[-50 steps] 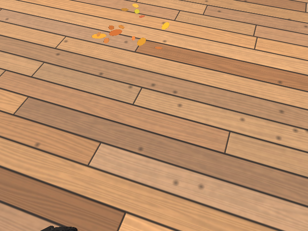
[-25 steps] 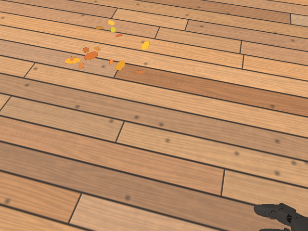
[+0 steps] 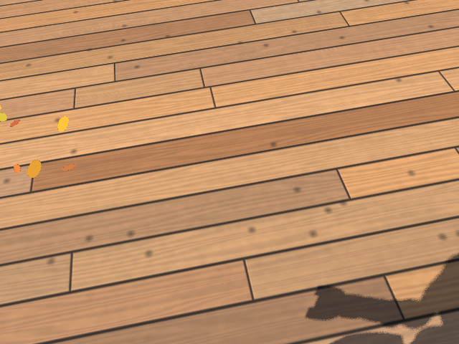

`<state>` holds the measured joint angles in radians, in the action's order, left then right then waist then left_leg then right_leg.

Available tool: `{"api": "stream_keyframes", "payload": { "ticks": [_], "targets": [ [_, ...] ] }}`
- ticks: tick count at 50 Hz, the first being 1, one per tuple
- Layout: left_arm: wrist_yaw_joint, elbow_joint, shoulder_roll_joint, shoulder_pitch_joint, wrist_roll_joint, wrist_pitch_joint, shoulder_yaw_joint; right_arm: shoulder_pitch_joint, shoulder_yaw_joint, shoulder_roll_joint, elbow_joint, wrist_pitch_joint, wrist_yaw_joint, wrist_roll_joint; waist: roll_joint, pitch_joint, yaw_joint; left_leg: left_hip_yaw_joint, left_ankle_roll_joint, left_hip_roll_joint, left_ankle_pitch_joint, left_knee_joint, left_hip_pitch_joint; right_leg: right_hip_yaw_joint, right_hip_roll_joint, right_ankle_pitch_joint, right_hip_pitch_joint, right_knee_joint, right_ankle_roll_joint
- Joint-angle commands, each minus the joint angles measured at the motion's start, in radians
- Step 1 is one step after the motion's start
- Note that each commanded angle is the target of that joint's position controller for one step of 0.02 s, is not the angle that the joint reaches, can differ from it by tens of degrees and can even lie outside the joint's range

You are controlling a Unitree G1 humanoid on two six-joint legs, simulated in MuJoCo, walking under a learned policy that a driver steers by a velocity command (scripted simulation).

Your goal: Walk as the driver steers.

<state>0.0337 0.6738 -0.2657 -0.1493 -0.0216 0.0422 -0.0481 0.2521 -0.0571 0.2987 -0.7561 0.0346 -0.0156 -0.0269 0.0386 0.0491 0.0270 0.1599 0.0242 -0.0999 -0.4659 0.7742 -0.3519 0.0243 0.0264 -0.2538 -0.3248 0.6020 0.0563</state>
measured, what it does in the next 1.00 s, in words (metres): steps on the spot: left foot, then left foot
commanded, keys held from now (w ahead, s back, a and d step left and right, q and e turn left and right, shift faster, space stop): e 0.10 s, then no key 0.12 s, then q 0.78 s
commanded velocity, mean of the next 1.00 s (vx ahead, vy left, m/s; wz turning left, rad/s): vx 0.01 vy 0.00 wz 0.13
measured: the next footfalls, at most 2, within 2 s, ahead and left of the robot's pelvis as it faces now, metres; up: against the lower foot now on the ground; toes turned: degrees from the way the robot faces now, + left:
left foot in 0.38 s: +0.06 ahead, +0.11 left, +0.00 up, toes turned -6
left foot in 0.94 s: -0.02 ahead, +0.13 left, +0.00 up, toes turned +13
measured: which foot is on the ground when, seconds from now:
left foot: up 0.00-0.36, down 0.38-0.64, up 0.66-0.92, down 0.94-1.00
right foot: down 0.00-0.94, up 0.96-1.00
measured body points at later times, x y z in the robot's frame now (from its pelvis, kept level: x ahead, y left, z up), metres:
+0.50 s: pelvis +0.00 +0.01 +0.01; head +0.02 +0.03 +0.46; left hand +0.15 +0.25 -0.11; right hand +0.08 -0.25 -0.10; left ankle +0.02 +0.12 -0.73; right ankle +0.01 -0.09 -0.72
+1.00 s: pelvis -0.03 +0.04 +0.00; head +0.00 +0.07 +0.45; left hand +0.00 +0.34 -0.12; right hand +0.18 -0.19 -0.09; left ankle -0.06 +0.12 -0.73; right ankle -0.03 -0.09 -0.70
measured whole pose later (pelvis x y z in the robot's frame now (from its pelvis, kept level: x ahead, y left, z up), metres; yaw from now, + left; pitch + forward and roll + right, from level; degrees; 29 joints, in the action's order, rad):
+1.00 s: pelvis -0.03 +0.04 +0.00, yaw +14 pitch +0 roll +0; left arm -0.02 0.74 -0.31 -0.21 -0.03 0.05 -0.05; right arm 0.18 -0.05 0.29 -0.69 0.05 0.03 -0.01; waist -0.05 0.08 -0.01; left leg 0.00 -0.07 0.06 -0.29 0.57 -0.26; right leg 0.06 -0.06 -0.50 -0.34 0.84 -0.03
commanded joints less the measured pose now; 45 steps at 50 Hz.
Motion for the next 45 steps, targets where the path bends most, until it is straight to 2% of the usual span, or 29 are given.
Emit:
{"api": "stream_keyframes", "payload": {
  "ticks": [1, 2, 3, 4, 5, 7, 11, 16, 17, 18, 19, 20, 21, 22, 23, 25, 28, 30, 31, 32, 33, 34, 35, 36, 37, 39, 41, 43, 45],
  "targets": [
    [-0.026, -0.025, -0.229, -0.154, 0.011, -0.01, -0.066, -0.027, -0.018, 0.079, 0.106, 0.019, -0.007, 0.011, -0.195, -0.073, -0.068, -0.166, 0.022, 0.056, -0.111, 0.336, -0.268, -0.42, -0.342, 0.509, 0.211, -0.269, 0.249],
    [-0.031, -0.032, -0.192, -0.082, 0.009, -0.005, -0.056, -0.016, -0.018, 0.076, 0.092, 0.012, -0.006, 0.018, -0.17, -0.045, -0.032, -0.186, 0.018, 0.043, -0.021, 0.303, -0.253, -0.346, -0.267, 0.444, 0.174, -0.28, 0.203],
    [-0.037, -0.048, -0.171, -0.023, 0.015, -0.003, -0.049, -0.008, -0.024, 0.092, 0.086, 0.006, -0.005, 0.007, -0.185, -0.052, -0.012, -0.183, 0.015, 0.046, 0.035, 0.281, -0.239, -0.31, -0.216, 0.421, 0.176, -0.279, 0.171],
    [-0.038, -0.054, -0.153, -0.007, 0.016, -0.004, -0.044, 0.013, -0.028, 0.101, 0.072, 0.005, -0.002, -0.005, -0.187, -0.081, -0.008, -0.171, 0.018, 0.062, 0.062, 0.302, -0.211, -0.29, -0.193, 0.49, 0.181, -0.266, 0.167],
    [-0.035, -0.052, -0.153, -0.018, 0.017, -0.005, -0.043, 0.019, -0.029, 0.1, 0.069, 0.007, 0.001, -0.005, -0.16, -0.108, -0.007, -0.173, 0.02, 0.073, 0.071, 0.312, -0.196, -0.289, -0.19, 0.52, 0.188, -0.257, 0.169],
    [-0.031, -0.044, -0.157, -0.04, 0.016, -0.012, -0.044, 0.02, -0.024, 0.08, 0.066, 0.013, 0.005, 0.005, -0.131, -0.129, -0.014, -0.172, 0.023, 0.078, 0.077, 0.273, -0.184, -0.293, -0.196, 0.497, 0.208, -0.26, 0.174],
    [-0.033, -0.023, -0.151, -0.078, 0.005, -0.014, -0.041, -0.024, -0.012, 0.056, 0.076, 0.023, 0.002, 0.008, -0.164, -0.105, -0.047, -0.174, 0.011, 0.08, 0.066, 0.128, -0.139, -0.333, -0.204, 0.338, 0.195, -0.28, 0.18],
    [-0.04, 0.01, -0.098, -0.049, -0.013, -0.019, -0.006, 0.0, 0.007, 0.019, 0.042, 0.019, 0.002, 0.023, -0.159, -0.103, -0.042, -0.149, -0.028, 0.1, 0.09, -0.155, 0.115, -0.301, -0.199, 0.242, 0.095, -0.273, 0.145],
    [-0.044, 0.017, -0.106, -0.033, -0.007, -0.019, -0.004, 0.024, 0.01, 0.011, 0.029, 0.015, 0.001, 0.023, -0.14, -0.093, -0.017, -0.139, -0.038, 0.113, 0.168, -0.265, 0.189, -0.289, -0.19, 0.208, 0.063, -0.252, 0.124],
    [-0.05, 0.027, -0.116, -0.039, -0.002, -0.019, -0.004, 0.024, 0.012, 0.02, 0.029, 0.005, 0.0, 0.017, -0.109, -0.074, -0.005, -0.162, -0.05, 0.108, 0.26, -0.39, 0.245, -0.282, -0.177, 0.175, 0.028, -0.231, 0.087],
    [-0.054, 0.026, -0.111, -0.053, -0.002, -0.023, -0.002, 0.012, 0.008, 0.061, 0.039, -0.011, -0.002, 0.003, -0.045, -0.071, -0.021, -0.283, -0.065, 0.025, 0.3, -0.447, 0.262, -0.262, -0.141, 0.134, 0.009, -0.178, 0.042],
    [-0.054, 0.015, -0.093, -0.099, 0.005, -0.024, -0.001, -0.032, -0.01, 0.164, 0.06, -0.021, -0.002, 0.003, 0.105, -0.067, -0.084, -0.476, -0.12, -0.122, 0.447, -0.476, 0.222, -0.147, -0.019, 0.011, -0.011, -0.096, 0.0],
    [-0.06, 0.03, -0.095, -0.071, 0.001, -0.017, 0.001, -0.051, -0.013, 0.152, 0.049, -0.024, 0.012, 0.018, 0.144, -0.035, -0.063, -0.534, -0.186, -0.172, 0.469, -0.489, 0.09, -0.081, 0.019, -0.067, 0.062, -0.098, -0.024],
    [-0.062, 0.033, -0.102, -0.063, -0.001, -0.015, -0.001, -0.068, -0.01, 0.131, 0.053, -0.025, 0.02, 0.02, 0.148, -0.015, -0.063, -0.528, -0.186, -0.144, 0.442, -0.491, 0.065, -0.068, 0.022, -0.069, 0.088, -0.078, -0.028],
    [-0.06, 0.037, -0.1, -0.051, 0.0, -0.017, -0.003, -0.069, -0.012, 0.126, 0.053, -0.023, 0.023, 0.021, 0.154, -0.015, -0.051, -0.513, -0.173, -0.113, 0.425, -0.481, 0.069, -0.058, 0.031, -0.058, 0.09, -0.068, -0.029],
    [-0.057, 0.035, -0.099, -0.055, 0.004, -0.02, -0.008, -0.062, -0.023, 0.14, 0.053, -0.016, 0.018, 0.024, 0.169, -0.025, -0.045, -0.501, -0.166, -0.076, 0.479, -0.444, 0.107, -0.045, 0.039, -0.052, 0.065, -0.049, -0.029],
    [-0.066, 0.034, -0.072, -0.074, 0.01, -0.032, -0.003, -0.05, -0.038, 0.144, 0.057, -0.005, 0.017, 0.025, 0.127, -0.075, -0.035, -0.529, -0.181, -0.063, 0.602, -0.379, 0.169, -0.034, 0.043, -0.079, 0.054, -0.064, -0.033],
    [-0.076, 0.034, -0.076, -0.106, 0.01, -0.041, -0.004, -0.071, -0.041, 0.132, 0.069, 0.002, 0.018, 0.025, 0.105, -0.097, -0.045, -0.538, -0.161, -0.038, 0.6, -0.336, 0.135, -0.057, 0.012, -0.042, 0.113, -0.132, -0.022],
    [-0.082, 0.032, -0.1, -0.129, 0.003, -0.045, -0.01, -0.086, -0.038, 0.115, 0.081, 0.004, 0.02, 0.027, 0.064, -0.108, -0.051, -0.517, -0.135, -0.004, 0.542, -0.289, 0.083, -0.109, -0.047, -0.019, 0.163, -0.185, -0.006],
    [-0.086, 0.023, -0.174, -0.103, -0.003, -0.042, -0.027, -0.077, -0.03, 0.077, 0.105, 0.004, 0.025, 0.037, -0.083, -0.094, -0.019, -0.416, -0.089, 0.094, 0.395, -0.203, -0.026, -0.23, -0.154, 0.054, 0.201, -0.243, 0.043],
    [-0.078, 0.031, -0.207, -0.116, -0.008, -0.034, -0.041, -0.084, -0.029, 0.076, 0.107, 0.007, 0.025, 0.027, -0.225, -0.066, -0.038, -0.262, -0.056, 0.203, 0.135, -0.07, -0.115, -0.352, -0.295, 0.233, 0.218, -0.297, 0.127],
    [-0.075, 0.019, -0.185, -0.11, -0.008, -0.035, -0.034, -0.079, -0.039, 0.098, 0.102, 0.012, 0.024, 0.007, -0.257, -0.07, -0.047, -0.199, -0.049, 0.193, -0.109, 0.159, -0.155, -0.407, -0.415, 0.436, 0.218, -0.307, 0.223],
    [-0.072, 0.009, -0.149, -0.105, -0.006, -0.034, -0.022, -0.072, -0.048, 0.115, 0.089, 0.018, 0.027, 0.002, -0.145, -0.064, -0.037, -0.212, -0.041, 0.163, -0.125, 0.292, -0.158, -0.363, -0.417, 0.54, 0.196, -0.301, 0.252],
    [-0.074, 0.004, -0.131, -0.069, -0.007, -0.032, -0.016, -0.057, -0.049, 0.106, 0.079, 0.024, 0.033, 0.009, -0.098, -0.057, -0.01, -0.221, -0.036, 0.14, -0.081, 0.317, -0.141, -0.278, -0.369, 0.534, 0.181, -0.285, 0.223],
    [-0.076, 0.004, -0.132, -0.041, -0.011, -0.033, -0.015, -0.056, -0.043, 0.09, 0.082, 0.03, 0.041, 0.013, -0.119, -0.043, 0.003, -0.212, -0.031, 0.127, -0.04, 0.274, -0.139, -0.203, -0.319, 0.52, 0.185, -0.275, 0.18],
    [-0.076, 0.006, -0.15, -0.041, -0.015, -0.032, -0.021, -0.072, -0.032, 0.074, 0.087, 0.035, 0.057, 0.019, -0.184, -0.05, -0.022, -0.167, -0.011, 0.132, -0.006, 0.18, -0.116, -0.116, -0.26, 0.512, 0.226, -0.251, 0.14],
    [-0.068, 0.014, -0.169, -0.067, -0.009, -0.03, -0.027, -0.109, -0.024, 0.067, 0.112, 0.037, 0.066, 0.026, -0.215, -0.066, -0.052, -0.14, -0.011, 0.129, -0.003, 0.057, -0.053, -0.084, -0.266, 0.495, 0.242, -0.23, 0.13],
    [-0.057, 0.026, -0.196, -0.088, -0.006, -0.026, -0.038, -0.12, -0.023, 0.072, 0.128, 0.038, 0.064, 0.03, -0.233, -0.082, -0.066, -0.111, -0.022, 0.137, -0.007, -0.046, 0.004, -0.075, -0.287, 0.508, 0.254, -0.198, 0.125],
    [-0.051, 0.029, -0.21, -0.082, 0.003, -0.022, -0.044, -0.09, -0.023, 0.073, 0.125, 0.033, 0.058, 0.026, -0.222, -0.09, -0.045, -0.076, -0.039, 0.155, 0.076, -0.196, 0.082, -0.047, -0.287, 0.479, 0.233, -0.133, 0.099]
  ]
}}
Velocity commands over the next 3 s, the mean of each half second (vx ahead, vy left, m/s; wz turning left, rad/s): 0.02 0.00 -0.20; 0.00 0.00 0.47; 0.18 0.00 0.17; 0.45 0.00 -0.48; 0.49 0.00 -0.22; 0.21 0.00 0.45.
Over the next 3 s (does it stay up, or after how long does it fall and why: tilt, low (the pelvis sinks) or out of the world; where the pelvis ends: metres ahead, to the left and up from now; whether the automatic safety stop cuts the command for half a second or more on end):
stays up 0.71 0.07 0.00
